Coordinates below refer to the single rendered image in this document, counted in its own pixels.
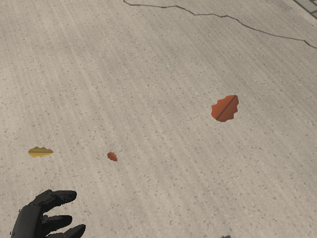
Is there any robot left hand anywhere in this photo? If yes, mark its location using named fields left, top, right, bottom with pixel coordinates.
left=10, top=189, right=86, bottom=238

